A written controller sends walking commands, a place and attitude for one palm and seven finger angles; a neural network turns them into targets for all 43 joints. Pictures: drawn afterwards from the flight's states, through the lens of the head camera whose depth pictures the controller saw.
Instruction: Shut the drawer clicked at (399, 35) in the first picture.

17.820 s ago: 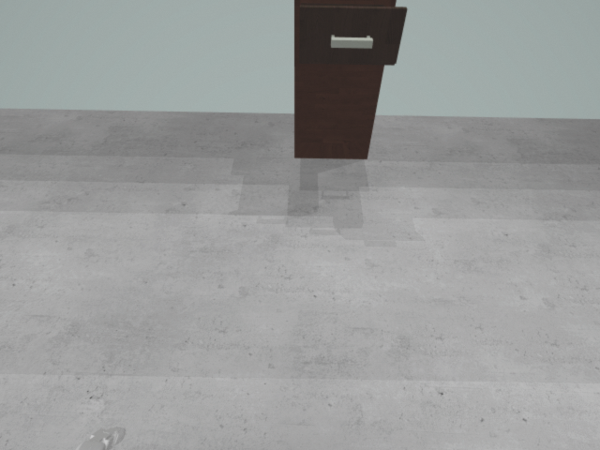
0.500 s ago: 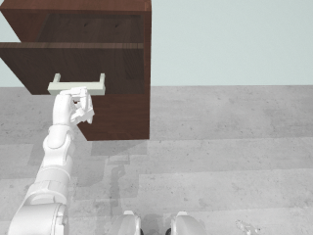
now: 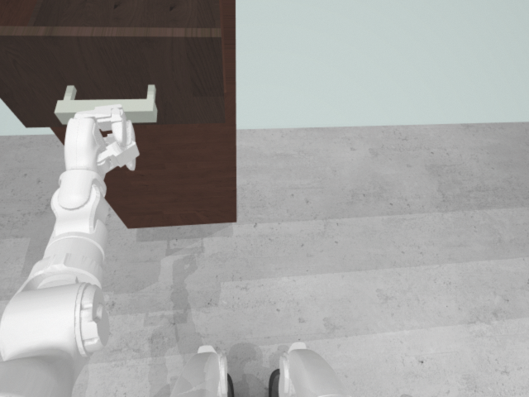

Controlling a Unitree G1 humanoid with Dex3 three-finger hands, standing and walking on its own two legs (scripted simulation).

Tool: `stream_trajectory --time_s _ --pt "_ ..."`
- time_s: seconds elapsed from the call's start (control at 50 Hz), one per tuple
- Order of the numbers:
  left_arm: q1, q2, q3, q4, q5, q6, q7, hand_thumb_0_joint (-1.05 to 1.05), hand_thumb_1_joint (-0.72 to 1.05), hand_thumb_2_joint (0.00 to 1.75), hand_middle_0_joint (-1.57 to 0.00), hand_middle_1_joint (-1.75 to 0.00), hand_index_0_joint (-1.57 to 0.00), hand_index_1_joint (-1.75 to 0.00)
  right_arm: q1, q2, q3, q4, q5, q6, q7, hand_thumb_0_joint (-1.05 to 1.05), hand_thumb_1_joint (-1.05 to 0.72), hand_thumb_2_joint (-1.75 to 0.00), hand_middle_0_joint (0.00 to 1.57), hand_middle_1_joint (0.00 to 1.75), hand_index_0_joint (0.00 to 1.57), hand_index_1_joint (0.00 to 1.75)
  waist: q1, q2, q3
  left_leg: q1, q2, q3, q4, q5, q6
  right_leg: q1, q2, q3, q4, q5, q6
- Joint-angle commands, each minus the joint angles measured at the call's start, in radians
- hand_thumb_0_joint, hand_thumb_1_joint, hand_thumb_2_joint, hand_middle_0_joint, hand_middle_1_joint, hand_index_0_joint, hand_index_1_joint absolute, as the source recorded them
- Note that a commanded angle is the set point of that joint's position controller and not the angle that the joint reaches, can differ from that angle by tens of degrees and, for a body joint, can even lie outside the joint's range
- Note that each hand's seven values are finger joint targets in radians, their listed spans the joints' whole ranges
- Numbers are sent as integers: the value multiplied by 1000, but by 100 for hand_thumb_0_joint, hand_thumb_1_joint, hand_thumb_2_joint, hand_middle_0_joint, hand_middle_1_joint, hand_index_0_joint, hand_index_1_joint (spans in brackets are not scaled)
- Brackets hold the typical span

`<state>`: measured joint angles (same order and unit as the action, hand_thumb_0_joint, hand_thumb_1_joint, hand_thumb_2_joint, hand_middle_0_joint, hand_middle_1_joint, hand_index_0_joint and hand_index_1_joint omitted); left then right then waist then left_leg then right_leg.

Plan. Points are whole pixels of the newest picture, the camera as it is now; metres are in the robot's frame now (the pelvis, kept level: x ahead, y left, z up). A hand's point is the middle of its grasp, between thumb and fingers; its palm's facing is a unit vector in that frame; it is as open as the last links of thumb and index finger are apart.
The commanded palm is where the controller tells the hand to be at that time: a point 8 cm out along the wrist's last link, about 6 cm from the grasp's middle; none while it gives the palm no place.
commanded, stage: push the drawer shut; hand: left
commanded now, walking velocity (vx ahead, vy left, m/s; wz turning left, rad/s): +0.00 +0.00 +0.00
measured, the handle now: (110, 101) +0.56 +0.22 +0.06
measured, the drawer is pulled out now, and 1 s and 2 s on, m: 0.09 0.00 0.00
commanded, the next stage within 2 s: pull the fist back off the drawer in 1.08 s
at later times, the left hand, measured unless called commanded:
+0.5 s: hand (133, 113) +0.54 +0.18 +0.06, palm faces +0.05 -1.00 -0.03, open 3.5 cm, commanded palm +0.53 +0.22 +0.07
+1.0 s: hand (130, 97) +0.57 +0.19 +0.06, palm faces +0.05 -1.00 -0.05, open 3.4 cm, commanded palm +0.60 +0.20 +0.07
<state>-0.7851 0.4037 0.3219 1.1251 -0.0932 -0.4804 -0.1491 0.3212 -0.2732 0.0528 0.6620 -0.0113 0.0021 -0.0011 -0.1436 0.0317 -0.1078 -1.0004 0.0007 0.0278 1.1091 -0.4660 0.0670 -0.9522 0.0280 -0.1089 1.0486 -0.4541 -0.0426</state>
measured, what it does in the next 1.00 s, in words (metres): stands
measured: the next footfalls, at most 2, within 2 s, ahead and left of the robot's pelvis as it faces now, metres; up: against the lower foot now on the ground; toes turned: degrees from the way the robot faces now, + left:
none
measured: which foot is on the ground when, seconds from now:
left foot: down 0.00-1.00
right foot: down 0.00-1.00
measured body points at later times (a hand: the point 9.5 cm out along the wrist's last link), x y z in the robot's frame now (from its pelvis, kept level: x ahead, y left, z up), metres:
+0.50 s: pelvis +0.00 +0.00 -0.01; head +0.15 +0.03 +0.42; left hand +0.53 +0.23 +0.06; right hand -0.01 -0.26 -0.11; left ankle +0.03 +0.08 -0.66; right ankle +0.02 -0.10 -0.66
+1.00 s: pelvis +0.00 +0.01 -0.02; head +0.17 +0.04 +0.40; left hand +0.56 +0.24 +0.06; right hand -0.04 -0.25 -0.11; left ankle +0.03 +0.08 -0.66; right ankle +0.02 -0.10 -0.66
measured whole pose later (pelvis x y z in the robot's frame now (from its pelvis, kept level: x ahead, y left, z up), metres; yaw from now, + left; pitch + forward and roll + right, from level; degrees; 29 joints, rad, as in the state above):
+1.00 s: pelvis +0.00 +0.01 -0.02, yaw -1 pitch +28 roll -6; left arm -1.17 0.63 0.37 1.36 0.02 -0.38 -0.13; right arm 0.41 -0.28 0.09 0.67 -0.06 0.04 0.02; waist -0.26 0.06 -0.10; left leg -1.21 0.01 -0.02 1.19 -0.48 0.07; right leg -1.12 0.04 -0.16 1.08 -0.45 -0.04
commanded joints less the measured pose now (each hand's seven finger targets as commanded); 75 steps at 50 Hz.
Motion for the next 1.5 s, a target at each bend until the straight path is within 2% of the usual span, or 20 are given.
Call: stream_trajectory --time_s 0.0,0.06,0.18,0.28,0.38,0.42,0.48,0.52,0.62,0.72,0.76,0.78,0.86,0.98,1.02,1.16,1.26,1.32,1.4,1.48 --pt "-590 281 60 -249 -18 -81 24 0 90 90 -140 -160 -140 -160 137 -173 -66 -65 0 -18 -14 0 -90 -90 20 30 20 30 -48 95 -485 351 19 -121 -142 216 -33 121 9 105 -141 145 15" --pt "-619 295 68 -231 -18 -74 19 0 90 90 -140 -160 -140 -160 153 -177 -64 -61 -6 -15 -10 0 -90 -90 20 30 20 30 -55 125 -486 359 21 -126 -137 230 -34 105 13 103 -139 148 12" --pt "-649 353 105 -174 -4 -52 16 0 90 90 -140 -160 -140 -160 184 -182 -61 -57 -8 2 -7 0 -90 -90 20 30 20 30 -72 89 -479 302 24 -114 -116 253 -27 132 17 109 -141 182 18" --pt "-710 354 94 -192 11 -59 21 0 90 90 -140 -160 -140 -160 201 -187 -63 -53 -16 9 -2 0 -90 -90 20 30 20 30 -82 163 -509 369 29 -132 -115 286 -34 72 19 97 -132 176 13" --pt "-735 374 107 -167 19 -53 28 0 90 90 -140 -160 -140 -160 224 -191 -63 -45 -22 20 2 0 -90 -90 20 30 20 30 -100 138 -525 367 33 -137 -103 319 -32 77 22 95 -131 204 17" --pt "-758 397 116 -146 27 -45 30 0 90 90 -140 -160 -140 -160 229 -194 -60 -40 -22 22 3 0 -90 -90 20 30 20 30 -103 144 -499 343 35 -138 -102 291 -32 63 24 95 -133 177 17" --pt "-784 414 121 -151 41 -44 36 0 90 90 -140 -160 -140 -160 236 -194 -60 -43 -25 26 5 0 -90 -90 20 30 20 30 -104 189 -533 368 34 -139 -97 320 -34 54 24 94 -128 192 15" --pt "-810 417 118 -124 44 -36 37 0 90 90 -140 -160 -140 -160 244 -195 -57 -35 -29 28 4 0 -90 -90 20 30 20 30 -123 161 -511 344 37 -143 -89 310 -30 43 25 92 -129 186 18" --pt "-865 402 90 -100 60 -26 43 0 90 90 -140 -160 -140 -160 263 -200 -55 -30 -34 34 8 0 -90 -90 20 30 20 30 -148 191 -510 371 43 -160 -84 321 -34 -14 26 82 -124 175 17" --pt "-937 464 113 -78 84 -11 55 0 90 90 -140 -160 -140 -160 289 -211 -51 -23 -43 39 7 0 -90 -90 20 30 20 30 -165 219 -527 371 48 -177 -68 335 -36 -55 26 73 -108 169 16" --pt "-980 425 73 -94 91 -10 53 0 90 90 -140 -160 -140 -160 297 -209 -50 -21 -46 39 11 0 -90 -90 20 30 20 30 -180 263 -548 419 51 -192 -65 370 -42 -88 25 68 -101 182 14" --pt "-971 447 96 -77 94 -7 55 0 90 90 -140 -160 -140 -160 303 -214 -51 -18 -48 40 12 0 -90 -90 20 30 20 30 -173 259 -558 424 54 -202 -60 370 -46 -102 27 65 -97 176 13" --pt "-1034 466 101 -76 94 8 59 0 90 90 -140 -160 -140 -160 320 -217 -48 -12 -49 40 9 0 -90 -90 20 30 20 30 -200 224 -553 383 53 -197 -53 332 -33 -92 29 67 -104 164 18" --pt "-1109 409 27 -80 88 28 58 0 90 90 -140 -160 -140 -160 315 -226 -39 4 -47 18 4 0 -90 -90 20 30 20 30 -227 299 -522 416 62 -235 -81 225 -41 -187 26 57 -103 100 16" --pt "-1119 448 48 -78 87 33 60 0 90 90 -140 -160 -140 -160 318 -228 -36 7 -46 6 -1 0 -90 -90 20 30 20 30 -225 306 -539 397 59 -223 -74 220 -36 -168 26 62 -107 98 16" --pt "-1115 467 38 -33 72 57 45 0 90 90 -140 -160 -140 -160 314 -235 -19 15 -36 -34 -13 0 -90 -90 20 30 20 30 -241 285 -493 313 62 -211 -85 120 -24 -158 27 69 -116 47 20" --pt "-1110 503 67 -32 72 60 43 0 90 90 -140 -160 -140 -160 320 -242 -17 8 -39 -45 -12 0 -90 -90 20 30 20 30 -229 277 -500 296 61 -217 -83 110 -25 -148 25 67 -107 43 17" --pt "-1110 477 57 -39 77 62 45 0 90 90 -140 -160 -140 -160 323 -240 -22 4 -42 -45 -4 0 -90 -90 20 30 20 30 -223 292 -512 328 62 -232 -83 123 -32 -171 25 59 -99 53 15" --pt "-1094 528 109 -49 82 60 49 0 90 90 -140 -160 -140 -160 334 -240 -27 -5 -46 -35 4 0 -90 -90 20 30 20 30 -208 276 -542 314 58 -220 -66 162 -30 -136 28 64 -99 70 14" --pt "-1022 476 96 -46 85 58 41 0 90 90 -140 -160 -140 -160 334 -233 -36 -18 -46 -20 18 0 -90 -90 20 30 20 30 -186 273 -536 355 61 -235 -83 166 -38 -144 30 57 -99 72 10"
